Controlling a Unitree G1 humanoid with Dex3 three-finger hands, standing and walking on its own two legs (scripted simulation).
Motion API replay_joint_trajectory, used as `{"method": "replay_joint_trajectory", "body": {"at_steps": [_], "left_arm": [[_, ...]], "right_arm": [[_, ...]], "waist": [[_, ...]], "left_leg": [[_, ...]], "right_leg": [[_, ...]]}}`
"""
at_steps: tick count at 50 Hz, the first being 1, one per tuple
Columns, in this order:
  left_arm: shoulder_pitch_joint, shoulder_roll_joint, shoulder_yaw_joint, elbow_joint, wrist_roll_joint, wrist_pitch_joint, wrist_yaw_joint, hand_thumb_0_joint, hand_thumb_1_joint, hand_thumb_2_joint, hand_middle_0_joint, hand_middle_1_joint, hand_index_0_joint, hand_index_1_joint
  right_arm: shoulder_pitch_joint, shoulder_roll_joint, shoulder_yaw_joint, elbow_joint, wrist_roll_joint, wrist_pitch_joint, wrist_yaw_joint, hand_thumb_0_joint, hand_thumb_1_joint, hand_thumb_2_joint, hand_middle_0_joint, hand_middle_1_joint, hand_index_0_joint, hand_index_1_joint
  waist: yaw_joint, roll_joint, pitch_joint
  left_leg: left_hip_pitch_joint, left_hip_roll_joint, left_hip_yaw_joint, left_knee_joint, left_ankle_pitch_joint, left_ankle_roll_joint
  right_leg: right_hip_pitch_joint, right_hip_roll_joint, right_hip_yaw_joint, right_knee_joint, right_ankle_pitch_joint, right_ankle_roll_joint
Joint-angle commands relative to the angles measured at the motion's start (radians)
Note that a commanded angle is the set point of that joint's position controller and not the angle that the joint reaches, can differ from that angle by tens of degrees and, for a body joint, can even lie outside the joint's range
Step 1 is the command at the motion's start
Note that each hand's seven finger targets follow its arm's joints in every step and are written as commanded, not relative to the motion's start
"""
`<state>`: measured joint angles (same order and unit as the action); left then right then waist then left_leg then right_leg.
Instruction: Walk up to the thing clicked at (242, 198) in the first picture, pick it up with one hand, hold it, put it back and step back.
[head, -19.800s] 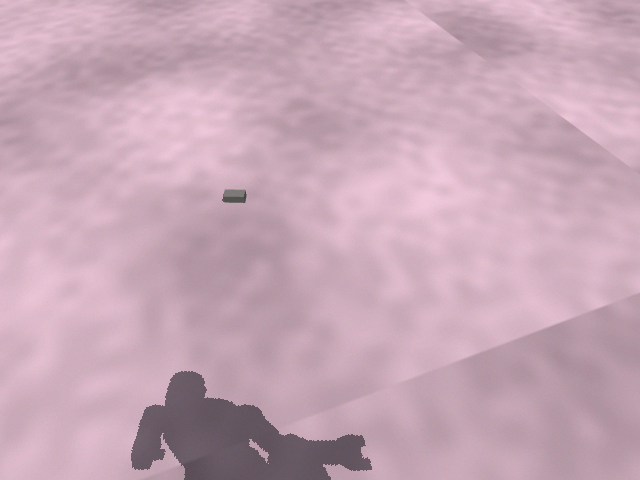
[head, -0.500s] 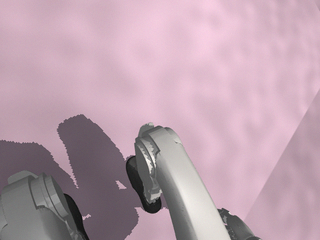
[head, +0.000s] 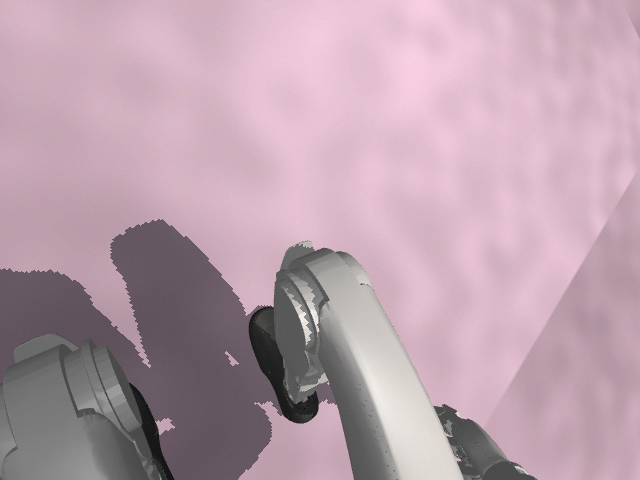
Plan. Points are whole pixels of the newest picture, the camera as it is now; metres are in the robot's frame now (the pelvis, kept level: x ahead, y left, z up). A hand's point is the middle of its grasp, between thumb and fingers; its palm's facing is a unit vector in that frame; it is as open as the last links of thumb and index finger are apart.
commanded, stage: close in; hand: left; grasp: from above
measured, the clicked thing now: out of the picture +0.56 +0.32 -0.31
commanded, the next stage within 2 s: rest palm in 0.02 s
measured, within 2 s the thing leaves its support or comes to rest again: neither
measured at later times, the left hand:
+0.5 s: hand out of the picture +0.53 +0.31 -0.22, palm faces -0.46 -0.08 -0.89, open 11.8 cm
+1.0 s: hand out of the picture +0.53 +0.31 -0.25, palm faces -0.46 -0.09 -0.88, open 12.3 cm
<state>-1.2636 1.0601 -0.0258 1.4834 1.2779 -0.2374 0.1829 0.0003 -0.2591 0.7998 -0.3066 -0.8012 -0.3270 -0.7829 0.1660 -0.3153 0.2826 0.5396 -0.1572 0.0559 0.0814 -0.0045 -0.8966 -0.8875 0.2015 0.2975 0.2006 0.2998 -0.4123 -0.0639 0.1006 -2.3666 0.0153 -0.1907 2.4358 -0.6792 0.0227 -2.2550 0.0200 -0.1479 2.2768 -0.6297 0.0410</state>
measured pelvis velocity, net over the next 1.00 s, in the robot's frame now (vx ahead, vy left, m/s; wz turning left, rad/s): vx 0.00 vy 0.00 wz -0.04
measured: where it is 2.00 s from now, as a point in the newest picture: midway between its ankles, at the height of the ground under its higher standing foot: (223, 423)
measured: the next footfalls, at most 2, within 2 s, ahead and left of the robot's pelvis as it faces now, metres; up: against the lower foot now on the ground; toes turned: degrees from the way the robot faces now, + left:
none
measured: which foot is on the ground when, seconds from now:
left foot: down 0.00-1.00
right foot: down 0.00-1.00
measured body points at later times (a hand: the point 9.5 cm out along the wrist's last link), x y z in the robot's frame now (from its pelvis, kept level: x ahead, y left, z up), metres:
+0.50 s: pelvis +0.00 +0.00 -0.01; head +0.30 +0.11 +0.31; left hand +0.55 +0.31 -0.17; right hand +0.03 -0.25 -0.06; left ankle +0.07 +0.12 -0.29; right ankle +0.12 -0.12 -0.29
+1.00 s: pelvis +0.00 +0.00 -0.01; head +0.31 +0.11 +0.30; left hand +0.55 +0.31 -0.20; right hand +0.03 -0.26 -0.06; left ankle +0.07 +0.12 -0.29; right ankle +0.12 -0.12 -0.29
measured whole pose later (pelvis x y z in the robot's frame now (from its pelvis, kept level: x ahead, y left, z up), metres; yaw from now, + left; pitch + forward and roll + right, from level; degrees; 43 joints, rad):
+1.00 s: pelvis +0.00 +0.00 -0.01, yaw -2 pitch +31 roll -15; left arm -1.24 1.15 0.01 1.61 1.29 -0.26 0.39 0.00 -0.20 0.72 -0.38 -0.69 -0.37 -0.69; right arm 0.13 -0.34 0.37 0.56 -0.20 -0.06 0.09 0.00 -0.90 -0.90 0.20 0.30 0.20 0.30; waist -0.46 -0.13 0.19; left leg -2.37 0.03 -0.23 2.50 -0.71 0.02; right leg -2.26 0.04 -0.18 2.31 -0.63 0.05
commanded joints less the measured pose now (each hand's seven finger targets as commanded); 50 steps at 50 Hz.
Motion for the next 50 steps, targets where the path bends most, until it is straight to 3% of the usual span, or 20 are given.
{"method": "replay_joint_trajectory", "body": {"at_steps": [1, 6, 8, 10, 12, 14, 16, 17, 24, 26, 40, 43, 45, 50], "left_arm": [[-0.298, 0.21, 0.04, -0.152, -0.011, -0.03, 0.052, 0.0, -0.235, 0.819, -0.32, -0.809, -0.335, -0.794], [-0.325, 0.247, 0.062, -0.164, 0.012, -0.049, 0.11, 0.0, -0.233, 0.815, -0.332, -0.794, -0.341, -0.785], [-0.312, 0.231, 0.054, -0.12, 0.018, -0.046, 0.135, 0.0, -0.21, 0.814, -0.345, -0.768, -0.341, -0.772], [-0.295, 0.186, 0.025, -0.066, 0.022, -0.044, 0.154, 0.0, -0.21, 0.829, -0.341, -0.773, -0.337, -0.777], [-0.304, 0.211, 0.031, -0.05, 0.026, -0.044, 0.176, 0.0, -0.198, 0.875, -0.369, -0.773, -0.351, -0.791], [-0.315, 0.231, 0.035, -0.051, 0.029, -0.04, 0.19, 0.0, -0.172, 0.831, -0.37, -0.76, -0.365, -0.766], [-0.292, 0.207, 0.021, -0.019, 0.025, -0.03, 0.195, 0.0, -0.172, 0.818, -0.368, -0.768, -0.366, -0.77], [-0.322, 0.222, 0.029, -0.044, 0.023, -0.032, 0.204, 0.0, -0.164, 0.805, -0.377, -0.753, -0.374, -0.756], [-0.292, 0.271, 0.051, 0.004, 0.023, -0.014, 0.241, 0.0, -0.211, 0.74, -0.34, -0.723, -0.344, -0.719], [-0.278, 0.253, 0.033, 0.022, 0.034, -0.007, 0.244, 0.0, -0.224, 0.736, -0.337, -0.72, -0.339, -0.718], [-0.256, 0.283, 0.051, -0.001, 0.004, -0.002, 0.234, 0.0, -0.195, 0.706, -0.374, -0.674, -0.37, -0.679], [-0.252, 0.311, 0.063, -0.004, 0.004, -0.012, 0.239, 0.0, -0.214, 0.722, -0.37, -0.669, -0.358, -0.683], [-0.27, 0.302, 0.046, -0.048, 0.004, -0.021, 0.235, 0.0, -0.229, 0.73, -0.358, -0.683, -0.347, -0.695], [-0.242, 0.291, 0.036, 0.014, 0.004, -0.026, 0.26, 0.0, -0.223, 0.736, -0.375, -0.668, -0.356, -0.687]], "right_arm": [[0.225, -0.325, -0.087, 0.009, -0.011, 0.019, -0.013, 0.0, -0.896, -0.893, 0.2, 0.3, 0.2, 0.3], [0.223, -0.322, -0.075, 0.007, -0.015, 0.009, -0.009, 0.0, -0.899, -0.894, 0.2, 0.3, 0.2, 0.3], [0.202, -0.323, -0.074, 0.004, -0.019, 0.004, -0.009, 0.0, -0.896, -0.897, 0.2, 0.3, 0.2, 0.3], [0.21, -0.313, -0.063, 0.02, -0.02, -0.006, -0.006, 0.0, -0.895, -0.895, 0.2, 0.3, 0.2, 0.3], [0.205, -0.319, -0.061, 0.023, -0.023, -0.017, -0.007, 0.0, -0.895, -0.896, 0.2, 0.3, 0.2, 0.3], [0.21, -0.319, -0.055, 0.026, -0.025, -0.027, -0.005, 0.0, -0.894, -0.895, 0.2, 0.3, 0.2, 0.3], [0.199, -0.315, -0.052, 0.028, -0.023, -0.04, -0.004, 0.0, -0.896, -0.896, 0.2, 0.3, 0.2, 0.3], [0.205, -0.323, -0.049, 0.031, -0.029, -0.043, -0.005, 0.0, -0.896, -0.896, 0.2, 0.3, 0.2, 0.3], [0.195, -0.332, -0.036, 0.039, -0.03, -0.073, -0.006, 0.0, -0.899, -0.898, 0.2, 0.3, 0.199, 0.3], [0.197, -0.327, -0.033, 0.04, -0.031, -0.077, -0.005, 0.0, -0.9, -0.898, 0.2, 0.299, 0.199, 0.299], [0.179, -0.359, -0.014, 0.045, -0.04, -0.1, -0.004, 0.0, -0.9, -0.9, 0.2, 0.3, 0.199, 0.3], [0.171, -0.362, -0.008, 0.048, -0.043, -0.097, -0.007, 0.0, -0.9, -0.9, 0.2, 0.3, 0.199, 0.3], [0.162, -0.349, -0.007, 0.039, -0.041, -0.101, -0.006, 0.0, -0.901, -0.9, 0.2, 0.3, 0.199, 0.3], [0.156, -0.35, -0.007, 0.045, -0.043, -0.107, -0.005, 0.0, -0.902, -0.901, 0.2, 0.299, 0.199, 0.299]], "waist": [[-0.05, 0.499, -0.661], [-0.049, 0.566, -0.688], [-0.053, 0.567, -0.66], [-0.077, 0.552, -0.615], [-0.077, 0.511, -0.624], [-0.076, 0.538, -0.643], [-0.079, 0.524, -0.611], [-0.091, 0.527, -0.629], [-0.084, 0.533, -0.634], [-0.087, 0.537, -0.627], [-0.11, 0.524, -0.576], [-0.105, 0.518, -0.591], [-0.096, 0.544, -0.615], [-0.099, 0.509, -0.598]], "left_leg": [[0.578, 0.014, 0.056, -0.207, 0.287, -0.013], [0.629, 0.017, 0.05, -0.224, 0.275, -0.015], [0.617, 0.02, 0.044, -0.228, 0.246, -0.016], [0.597, 0.023, 0.036, -0.236, 0.223, -0.013], [0.554, 0.02, 0.041, -0.223, 0.203, -0.004], [0.572, 0.021, 0.043, -0.223, 0.226, -0.004], [0.569, 0.025, 0.043, -0.217, 0.213, -0.001], [0.582, 0.025, 0.038, -0.215, 0.225, -0.003], [0.554, 0.03, 0.042, -0.195, 0.262, -0.006], [0.561, 0.034, 0.04, -0.193, 0.25, -0.004], [0.538, 0.041, 0.029, -0.17, 0.254, -0.008], [0.523, 0.043, 0.026, -0.171, 0.227, -0.008], [0.56, 0.045, 0.028, -0.171, 0.243, -0.006], [0.538, 0.046, 0.023, -0.166, 0.249, -0.005]], "right_leg": [[0.351, 0.034, -0.075, -0.194, 0.245, -0.083], [0.342, 0.035, -0.079, -0.182, 0.242, -0.079], [0.307, 0.037, -0.087, -0.179, 0.221, -0.08], [0.301, 0.038, -0.091, -0.172, 0.215, -0.076], [0.322, 0.041, -0.091, -0.179, 0.21, -0.071], [0.345, 0.038, -0.085, -0.172, 0.236, -0.068], [0.322, 0.043, -0.083, -0.172, 0.224, -0.068], [0.332, 0.041, -0.087, -0.175, 0.235, -0.066], [0.372, 0.046, -0.087, -0.162, 0.269, -0.069], [0.369, 0.051, -0.088, -0.157, 0.259, -0.07], [0.369, 0.044, -0.096, -0.165, 0.26, -0.066], [0.393, 0.048, -0.099, -0.166, 0.24, -0.067], [0.393, 0.05, -0.093, -0.16, 0.252, -0.066], [0.407, 0.06, -0.104, -0.161, 0.263, -0.063]]}}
